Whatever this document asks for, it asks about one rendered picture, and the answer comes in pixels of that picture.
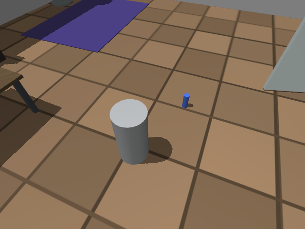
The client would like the coffee table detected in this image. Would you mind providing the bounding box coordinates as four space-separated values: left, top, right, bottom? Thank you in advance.
0 67 39 113

